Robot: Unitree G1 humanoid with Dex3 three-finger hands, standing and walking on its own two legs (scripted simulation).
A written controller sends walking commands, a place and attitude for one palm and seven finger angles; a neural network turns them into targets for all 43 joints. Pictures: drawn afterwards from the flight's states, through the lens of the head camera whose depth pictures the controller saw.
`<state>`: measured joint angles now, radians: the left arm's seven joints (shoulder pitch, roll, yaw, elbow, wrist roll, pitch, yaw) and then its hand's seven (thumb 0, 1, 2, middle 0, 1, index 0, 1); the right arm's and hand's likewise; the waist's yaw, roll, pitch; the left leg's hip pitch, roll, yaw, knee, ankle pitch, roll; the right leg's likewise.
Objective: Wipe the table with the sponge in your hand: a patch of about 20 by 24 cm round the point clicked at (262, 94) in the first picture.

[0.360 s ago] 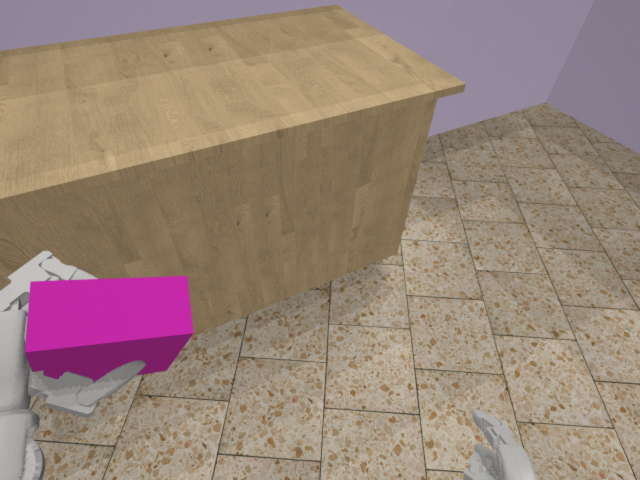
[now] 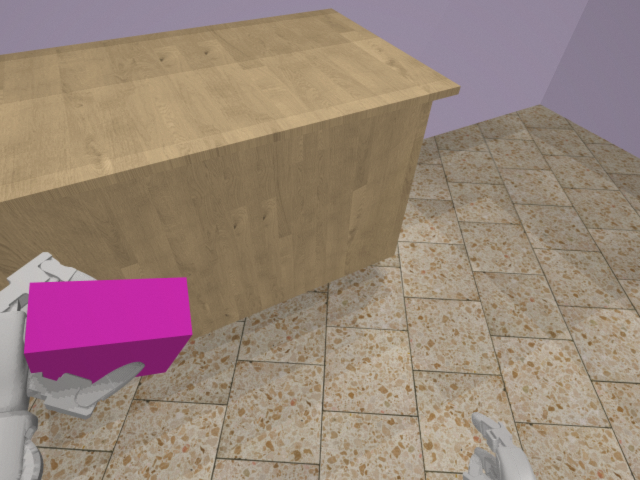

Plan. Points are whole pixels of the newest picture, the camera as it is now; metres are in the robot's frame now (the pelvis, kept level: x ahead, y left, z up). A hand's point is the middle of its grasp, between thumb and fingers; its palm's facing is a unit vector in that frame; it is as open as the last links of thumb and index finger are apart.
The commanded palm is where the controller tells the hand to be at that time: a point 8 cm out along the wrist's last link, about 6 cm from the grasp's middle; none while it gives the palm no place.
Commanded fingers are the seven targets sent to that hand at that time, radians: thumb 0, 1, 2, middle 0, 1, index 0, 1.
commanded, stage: look at it before walking up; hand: left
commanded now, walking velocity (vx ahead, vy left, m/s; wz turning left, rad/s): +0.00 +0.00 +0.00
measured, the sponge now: (132, 333) +0.22 +0.20 +0.14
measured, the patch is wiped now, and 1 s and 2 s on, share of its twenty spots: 0.00 0.00 0.00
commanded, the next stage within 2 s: walk to a spot facing it in 0.04 s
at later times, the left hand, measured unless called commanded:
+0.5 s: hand (124, 325) +0.23 +0.21 +0.15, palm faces +0.34 -0.86 -0.37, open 10.0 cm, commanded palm +0.18 +0.25 +0.18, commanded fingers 0.00 0.10 1.30 -1.20 -1.60 -1.20 -1.60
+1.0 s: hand (266, 243) +0.32 +0.09 +0.17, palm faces +0.08 -0.90 -0.42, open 10.0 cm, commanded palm +0.28 +0.15 +0.18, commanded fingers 0.00 0.10 1.30 -1.20 -1.60 -1.20 -1.60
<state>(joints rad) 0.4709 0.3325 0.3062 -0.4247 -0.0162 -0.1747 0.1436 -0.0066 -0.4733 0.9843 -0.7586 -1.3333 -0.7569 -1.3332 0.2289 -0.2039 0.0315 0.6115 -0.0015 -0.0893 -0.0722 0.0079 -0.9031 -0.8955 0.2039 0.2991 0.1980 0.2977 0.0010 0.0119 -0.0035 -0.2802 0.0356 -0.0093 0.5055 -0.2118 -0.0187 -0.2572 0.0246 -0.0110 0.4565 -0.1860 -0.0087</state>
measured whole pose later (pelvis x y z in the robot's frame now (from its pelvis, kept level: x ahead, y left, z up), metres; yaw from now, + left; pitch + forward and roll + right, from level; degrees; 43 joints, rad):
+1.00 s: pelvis +0.04 -0.06 +0.00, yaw -20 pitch +3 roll +2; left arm 0.48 0.37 0.34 -0.44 -0.02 -0.24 0.15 -0.01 -0.47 0.99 -0.76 -1.34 -0.76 -1.34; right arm 0.27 -0.26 -0.01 0.59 0.00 -0.07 -0.05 0.01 -0.91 -0.90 0.20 0.30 0.19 0.30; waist -0.01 -0.02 -0.05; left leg -0.30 0.05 0.08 0.54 -0.35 0.00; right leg -0.31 0.13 0.10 0.51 -0.23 -0.11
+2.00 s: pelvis +0.12 -0.24 -0.01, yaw -10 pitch +0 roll -1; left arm 0.49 0.40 0.38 -0.58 -0.05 -0.18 0.14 -0.01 -0.47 0.99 -0.76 -1.34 -0.76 -1.34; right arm 0.18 -0.14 0.03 0.56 0.01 -0.12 -0.03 0.01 -0.90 -0.90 0.20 0.30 0.20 0.30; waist 0.04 0.05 0.07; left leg -0.43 0.06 -0.08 0.57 -0.14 -0.05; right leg -0.29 -0.03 -0.05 0.72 -0.49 0.07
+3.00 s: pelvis +0.04 -0.30 +0.01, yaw +8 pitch +1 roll +3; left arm 0.50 0.37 0.33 -0.46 -0.01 -0.23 0.14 -0.01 -0.48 0.99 -0.76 -1.34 -0.76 -1.34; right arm 0.24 -0.27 -0.05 0.63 -0.01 -0.09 -0.06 0.01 -0.91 -0.90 0.20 0.30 0.20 0.30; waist 0.01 -0.03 0.02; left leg -0.40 0.07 0.11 0.74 -0.31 -0.01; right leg -0.24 -0.12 -0.17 0.46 -0.23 -0.03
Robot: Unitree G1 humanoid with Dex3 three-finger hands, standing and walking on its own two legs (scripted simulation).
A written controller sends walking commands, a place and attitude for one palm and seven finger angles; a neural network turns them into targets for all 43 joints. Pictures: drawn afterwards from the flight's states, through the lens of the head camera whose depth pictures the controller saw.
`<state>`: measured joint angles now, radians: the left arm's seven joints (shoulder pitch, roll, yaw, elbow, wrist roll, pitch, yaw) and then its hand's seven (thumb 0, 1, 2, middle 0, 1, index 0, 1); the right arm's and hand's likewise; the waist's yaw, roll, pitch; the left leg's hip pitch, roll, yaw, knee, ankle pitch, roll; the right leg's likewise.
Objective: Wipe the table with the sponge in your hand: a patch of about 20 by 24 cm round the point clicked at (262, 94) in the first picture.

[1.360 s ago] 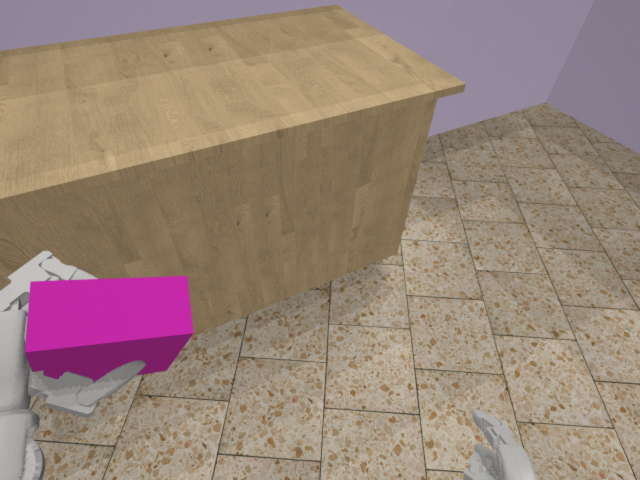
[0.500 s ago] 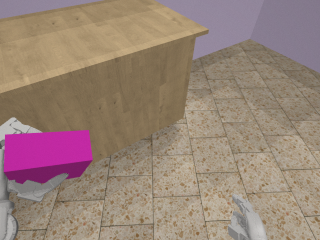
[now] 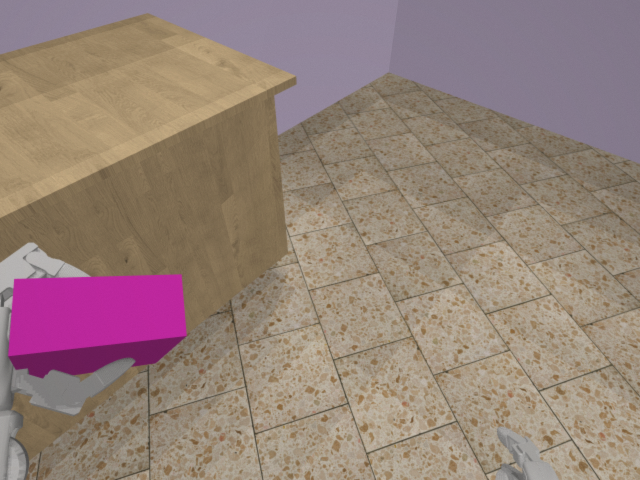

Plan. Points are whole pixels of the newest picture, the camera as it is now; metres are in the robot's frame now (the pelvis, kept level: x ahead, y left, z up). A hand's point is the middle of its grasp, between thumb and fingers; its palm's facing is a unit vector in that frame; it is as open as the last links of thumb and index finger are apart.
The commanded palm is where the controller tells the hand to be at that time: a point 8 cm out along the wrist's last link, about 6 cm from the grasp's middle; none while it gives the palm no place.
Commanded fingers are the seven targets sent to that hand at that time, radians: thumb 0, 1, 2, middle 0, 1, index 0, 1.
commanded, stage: walk to a spot facing it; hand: left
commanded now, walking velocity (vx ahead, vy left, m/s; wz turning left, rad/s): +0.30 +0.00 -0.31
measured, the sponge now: (123, 327) +0.23 +0.20 +0.15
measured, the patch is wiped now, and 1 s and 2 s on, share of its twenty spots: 0.00 0.00 0.00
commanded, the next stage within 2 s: turn to face it in 0.20 s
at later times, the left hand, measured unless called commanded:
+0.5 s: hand (236, 216) +0.36 +0.11 +0.17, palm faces +0.21 -0.81 -0.54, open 10.0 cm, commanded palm +0.30 +0.19 +0.18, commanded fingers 0.00 0.10 1.30 -1.20 -1.60 -1.20 -1.60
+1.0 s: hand (204, 255) +0.30 +0.14 +0.18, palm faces +0.53 -0.71 -0.47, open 10.0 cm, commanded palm +0.24 +0.17 +0.18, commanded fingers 0.00 0.10 1.30 -1.20 -1.60 -1.20 -1.60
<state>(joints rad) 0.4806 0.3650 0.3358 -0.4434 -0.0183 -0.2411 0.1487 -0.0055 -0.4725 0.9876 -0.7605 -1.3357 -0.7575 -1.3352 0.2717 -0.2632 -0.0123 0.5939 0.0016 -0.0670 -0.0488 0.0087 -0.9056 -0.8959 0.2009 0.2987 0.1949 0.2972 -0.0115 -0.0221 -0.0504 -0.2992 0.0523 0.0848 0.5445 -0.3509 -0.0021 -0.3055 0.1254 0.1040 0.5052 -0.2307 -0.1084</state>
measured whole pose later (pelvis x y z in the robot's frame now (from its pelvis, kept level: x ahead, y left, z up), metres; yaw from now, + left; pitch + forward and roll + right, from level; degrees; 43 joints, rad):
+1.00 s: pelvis +0.13 -0.14 -0.01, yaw +10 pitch +0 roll -1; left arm 0.49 0.40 0.38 -0.58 -0.05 -0.18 0.14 -0.01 -0.47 0.99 -0.76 -1.34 -0.76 -1.34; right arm 0.18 -0.14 0.03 0.56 0.01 -0.12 -0.03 0.01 -0.90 -0.90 0.20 0.30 0.20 0.30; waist 0.04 0.05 0.07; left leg -0.43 0.06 -0.08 0.57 -0.14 -0.05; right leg -0.29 -0.03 -0.05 0.72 -0.49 0.07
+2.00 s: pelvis +0.08 -0.22 +0.01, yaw +28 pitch +1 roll +3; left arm 0.50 0.37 0.33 -0.46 -0.01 -0.23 0.14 -0.01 -0.48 0.99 -0.76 -1.34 -0.76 -1.34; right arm 0.24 -0.27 -0.05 0.63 -0.01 -0.09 -0.06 0.01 -0.91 -0.90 0.20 0.30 0.20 0.30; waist 0.01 -0.03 0.02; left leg -0.40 0.07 0.11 0.74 -0.31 -0.01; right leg -0.24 -0.12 -0.17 0.46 -0.23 -0.03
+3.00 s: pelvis +0.24 -0.10 +0.00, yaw +26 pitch +1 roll +0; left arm 0.50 0.38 0.36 -0.54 -0.02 -0.22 0.15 -0.01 -0.48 1.00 -0.77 -1.34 -0.76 -1.34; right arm 0.21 -0.12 0.04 0.60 0.00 -0.12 -0.05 0.01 -0.90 -0.90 0.20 0.30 0.20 0.30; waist 0.00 0.01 0.04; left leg -0.24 0.12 0.15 0.52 -0.29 -0.04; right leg -0.41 -0.07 -0.16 0.73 -0.37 0.03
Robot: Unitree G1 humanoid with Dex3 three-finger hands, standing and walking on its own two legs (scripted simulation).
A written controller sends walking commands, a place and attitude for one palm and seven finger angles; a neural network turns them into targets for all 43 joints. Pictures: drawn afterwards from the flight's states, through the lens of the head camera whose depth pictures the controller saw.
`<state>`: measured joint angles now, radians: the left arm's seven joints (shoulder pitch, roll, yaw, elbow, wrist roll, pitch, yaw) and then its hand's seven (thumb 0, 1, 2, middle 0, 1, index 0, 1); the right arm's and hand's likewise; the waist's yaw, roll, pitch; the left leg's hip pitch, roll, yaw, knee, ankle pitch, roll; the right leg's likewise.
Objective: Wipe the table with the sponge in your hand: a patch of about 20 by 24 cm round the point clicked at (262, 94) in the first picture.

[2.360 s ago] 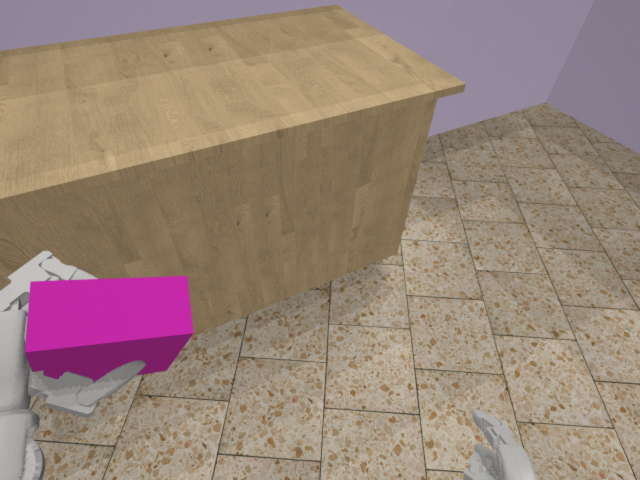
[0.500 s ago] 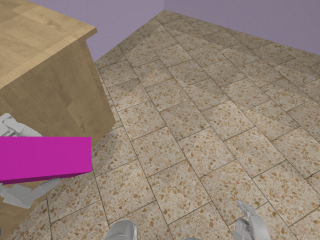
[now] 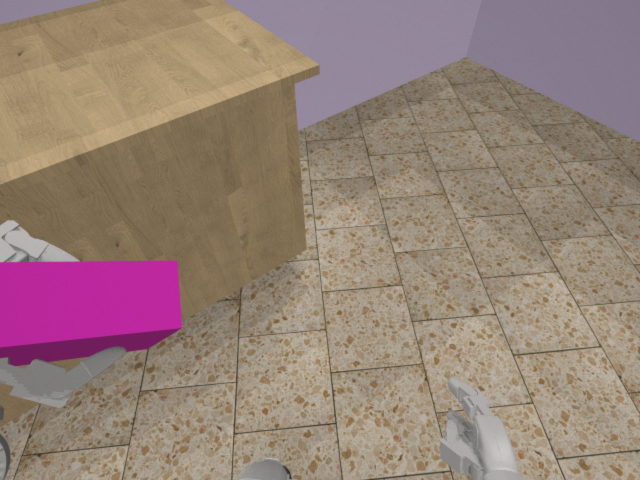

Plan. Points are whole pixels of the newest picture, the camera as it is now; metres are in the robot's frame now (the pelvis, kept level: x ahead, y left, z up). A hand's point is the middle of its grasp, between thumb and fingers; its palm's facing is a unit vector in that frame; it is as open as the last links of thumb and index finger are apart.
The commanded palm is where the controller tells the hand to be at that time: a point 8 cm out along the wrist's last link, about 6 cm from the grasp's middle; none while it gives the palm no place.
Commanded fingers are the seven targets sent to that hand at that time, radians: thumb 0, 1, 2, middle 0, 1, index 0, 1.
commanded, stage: turn to face it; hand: left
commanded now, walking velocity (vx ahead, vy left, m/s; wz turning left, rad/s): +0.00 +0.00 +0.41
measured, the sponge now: (113, 314) +0.22 +0.21 +0.17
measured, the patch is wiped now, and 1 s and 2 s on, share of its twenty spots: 0.00 0.00 0.00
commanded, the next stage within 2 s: take the last steps up to it in 0.24 s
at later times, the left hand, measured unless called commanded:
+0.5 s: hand out of the picture +0.10 +0.22 +0.18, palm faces +0.54 -0.72 -0.44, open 10.0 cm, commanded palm +0.04 +0.25 +0.19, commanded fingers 0.00 0.10 1.30 -1.20 -1.60 -1.20 -1.60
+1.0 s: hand out of the picture +0.06 +0.21 +0.19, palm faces +0.60 -0.65 -0.47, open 10.0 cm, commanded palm -0.01 +0.24 +0.19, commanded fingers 0.00 0.10 1.30 -1.20 -1.60 -1.20 -1.60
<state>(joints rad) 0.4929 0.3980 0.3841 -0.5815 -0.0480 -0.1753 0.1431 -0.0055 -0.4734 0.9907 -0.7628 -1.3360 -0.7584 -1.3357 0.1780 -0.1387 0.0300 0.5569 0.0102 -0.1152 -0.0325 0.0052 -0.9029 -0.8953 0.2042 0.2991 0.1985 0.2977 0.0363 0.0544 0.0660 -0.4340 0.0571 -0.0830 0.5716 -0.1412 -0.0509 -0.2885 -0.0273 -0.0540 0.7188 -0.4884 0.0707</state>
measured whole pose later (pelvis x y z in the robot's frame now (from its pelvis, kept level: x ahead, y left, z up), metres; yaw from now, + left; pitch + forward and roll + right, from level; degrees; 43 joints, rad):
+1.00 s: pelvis -0.07 -0.07 +0.02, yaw +18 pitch +1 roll +3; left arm 0.50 0.37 0.33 -0.46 -0.01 -0.23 0.14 -0.01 -0.48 0.99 -0.76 -1.34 -0.76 -1.34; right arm 0.24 -0.27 -0.05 0.63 -0.01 -0.09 -0.06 0.01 -0.91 -0.90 0.20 0.30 0.20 0.30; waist 0.01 -0.03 0.02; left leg -0.40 0.07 0.11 0.74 -0.31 -0.01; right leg -0.24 -0.12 -0.17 0.46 -0.23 -0.03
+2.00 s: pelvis +0.11 +0.02 +0.01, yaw +16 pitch +1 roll +0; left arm 0.50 0.38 0.36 -0.54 -0.02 -0.22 0.15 -0.01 -0.48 1.00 -0.77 -1.34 -0.76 -1.34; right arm 0.21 -0.12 0.04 0.60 0.00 -0.12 -0.05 0.01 -0.90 -0.90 0.20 0.30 0.20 0.30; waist 0.00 0.01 0.04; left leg -0.24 0.12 0.15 0.52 -0.29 -0.04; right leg -0.41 -0.07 -0.16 0.73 -0.37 0.03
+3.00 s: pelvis +0.33 +0.05 +0.02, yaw +18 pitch +1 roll +2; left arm 0.50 0.36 0.35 -0.51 -0.01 -0.23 0.15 0.00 -0.48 1.00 -0.77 -1.34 -0.76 -1.34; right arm 0.19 -0.24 -0.02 0.62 -0.01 -0.06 -0.06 0.01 -0.91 -0.90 0.20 0.30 0.20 0.30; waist 0.00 -0.03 0.09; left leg -0.43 0.06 0.13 0.75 -0.33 -0.02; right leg -0.22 -0.09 -0.19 0.52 -0.31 -0.03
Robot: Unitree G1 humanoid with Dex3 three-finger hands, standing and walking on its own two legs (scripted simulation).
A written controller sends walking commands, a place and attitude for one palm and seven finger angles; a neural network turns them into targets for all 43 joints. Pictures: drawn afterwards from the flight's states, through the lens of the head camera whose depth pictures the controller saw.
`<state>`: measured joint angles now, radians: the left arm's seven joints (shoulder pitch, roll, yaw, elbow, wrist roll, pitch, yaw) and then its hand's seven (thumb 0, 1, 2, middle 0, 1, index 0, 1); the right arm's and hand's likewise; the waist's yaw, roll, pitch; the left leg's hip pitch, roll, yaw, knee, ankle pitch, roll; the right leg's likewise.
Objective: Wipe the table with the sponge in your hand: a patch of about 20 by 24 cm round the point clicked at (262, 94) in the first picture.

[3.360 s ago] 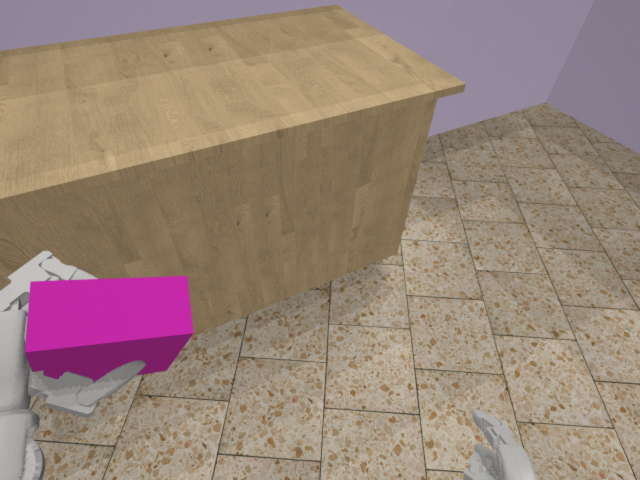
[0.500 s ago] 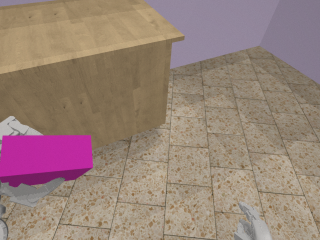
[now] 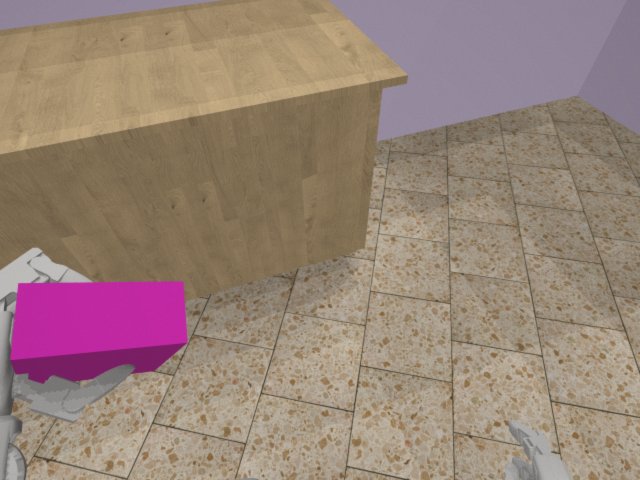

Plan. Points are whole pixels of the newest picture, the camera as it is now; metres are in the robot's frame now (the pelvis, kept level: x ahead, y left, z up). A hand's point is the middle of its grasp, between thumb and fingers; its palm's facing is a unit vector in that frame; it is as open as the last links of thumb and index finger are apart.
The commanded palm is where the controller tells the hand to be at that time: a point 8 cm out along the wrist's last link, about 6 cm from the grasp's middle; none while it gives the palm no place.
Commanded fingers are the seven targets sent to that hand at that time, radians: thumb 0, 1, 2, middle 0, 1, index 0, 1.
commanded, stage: take the last steps up to it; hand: left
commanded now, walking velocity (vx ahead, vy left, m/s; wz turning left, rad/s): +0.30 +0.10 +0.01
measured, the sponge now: (123, 334) +0.22 +0.20 +0.14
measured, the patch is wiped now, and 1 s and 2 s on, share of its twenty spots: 0.00 0.00 0.00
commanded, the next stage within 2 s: none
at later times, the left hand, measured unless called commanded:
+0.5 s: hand (103, 257) +0.30 +0.25 +0.15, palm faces +0.39 -0.80 -0.46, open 10.0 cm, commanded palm +0.24 +0.30 +0.17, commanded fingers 0.00 0.10 1.30 -1.20 -1.60 -1.20 -1.60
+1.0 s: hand (134, 175) +0.42 +0.26 +0.17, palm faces +0.35 -0.82 -0.46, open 10.0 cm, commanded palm +0.37 +0.31 +0.17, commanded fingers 0.00 0.10 1.30 -1.20 -1.60 -1.20 -1.60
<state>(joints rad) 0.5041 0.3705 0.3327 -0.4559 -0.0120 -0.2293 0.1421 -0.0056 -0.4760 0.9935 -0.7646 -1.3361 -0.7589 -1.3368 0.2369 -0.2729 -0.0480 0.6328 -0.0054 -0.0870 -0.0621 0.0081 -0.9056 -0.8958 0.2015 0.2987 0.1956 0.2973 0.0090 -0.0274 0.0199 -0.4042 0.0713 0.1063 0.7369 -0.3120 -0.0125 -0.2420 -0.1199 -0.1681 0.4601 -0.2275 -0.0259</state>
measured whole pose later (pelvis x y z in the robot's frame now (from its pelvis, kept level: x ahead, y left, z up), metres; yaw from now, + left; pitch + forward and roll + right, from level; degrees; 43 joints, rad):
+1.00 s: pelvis +0.20 +0.03 -0.01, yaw -2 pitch +1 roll +0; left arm 0.50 0.38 0.36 -0.54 -0.02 -0.22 0.15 -0.01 -0.48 1.00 -0.77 -1.34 -0.76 -1.34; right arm 0.21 -0.12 0.04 0.60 0.00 -0.12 -0.05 0.01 -0.90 -0.90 0.20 0.30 0.20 0.30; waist 0.00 0.01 0.04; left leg -0.24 0.12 0.15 0.52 -0.29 -0.04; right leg -0.41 -0.07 -0.16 0.73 -0.37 0.03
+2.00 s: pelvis +0.42 -0.01 -0.01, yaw +0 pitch +1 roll +2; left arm 0.50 0.36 0.35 -0.51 -0.01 -0.23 0.15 0.00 -0.48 1.00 -0.77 -1.34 -0.76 -1.34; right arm 0.19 -0.24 -0.02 0.62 -0.01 -0.06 -0.06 0.01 -0.91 -0.90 0.20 0.30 0.20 0.30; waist 0.00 -0.03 0.09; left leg -0.43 0.06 0.13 0.75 -0.33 -0.02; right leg -0.22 -0.09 -0.19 0.52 -0.31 -0.03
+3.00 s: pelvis +0.42 +0.01 -0.02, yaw +0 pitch -4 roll +1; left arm 0.38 0.36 0.32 -0.40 -0.02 -0.26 0.09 -0.01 -0.48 1.00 -0.77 -1.34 -0.76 -1.34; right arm 0.28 -0.18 0.02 0.57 0.02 -0.18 0.01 0.01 -0.90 -0.90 0.20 0.30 0.20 0.30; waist 0.04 -0.05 0.10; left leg -0.21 -0.02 0.10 0.54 -0.27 0.05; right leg -0.32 -0.04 -0.04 0.55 -0.21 0.00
